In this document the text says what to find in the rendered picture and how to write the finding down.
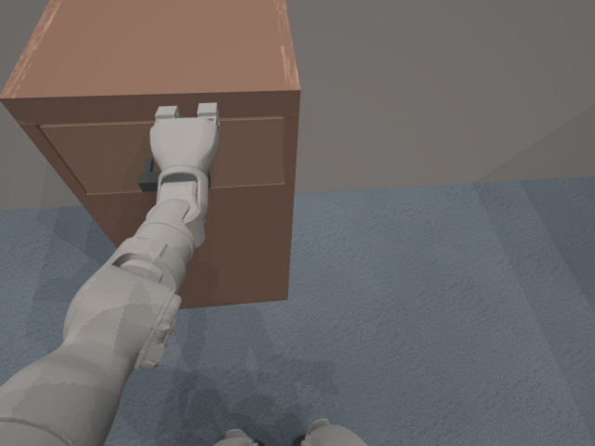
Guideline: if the handle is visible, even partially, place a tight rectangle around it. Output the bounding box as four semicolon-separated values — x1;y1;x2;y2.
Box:
139;158;211;192

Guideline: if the drawer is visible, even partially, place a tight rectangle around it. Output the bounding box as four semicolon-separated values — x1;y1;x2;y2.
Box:
40;116;284;193

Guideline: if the left robot hand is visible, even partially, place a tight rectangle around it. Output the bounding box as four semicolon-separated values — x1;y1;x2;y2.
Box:
150;102;220;224

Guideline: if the robot left shin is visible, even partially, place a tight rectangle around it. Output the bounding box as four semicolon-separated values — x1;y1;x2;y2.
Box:
225;429;250;439

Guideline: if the robot shin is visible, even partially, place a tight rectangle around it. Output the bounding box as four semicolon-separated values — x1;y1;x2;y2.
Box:
225;429;250;439
307;419;330;435

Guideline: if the robot right shin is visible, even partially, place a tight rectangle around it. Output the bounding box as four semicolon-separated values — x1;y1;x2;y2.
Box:
307;419;330;435

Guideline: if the left robot upper arm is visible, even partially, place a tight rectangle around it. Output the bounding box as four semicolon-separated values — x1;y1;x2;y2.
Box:
0;265;182;446

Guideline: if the left robot forearm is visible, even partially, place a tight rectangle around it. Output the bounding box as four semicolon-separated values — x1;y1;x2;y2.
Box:
63;166;208;341

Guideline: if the cabinet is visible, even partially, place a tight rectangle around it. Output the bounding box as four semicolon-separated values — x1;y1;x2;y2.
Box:
0;0;300;309

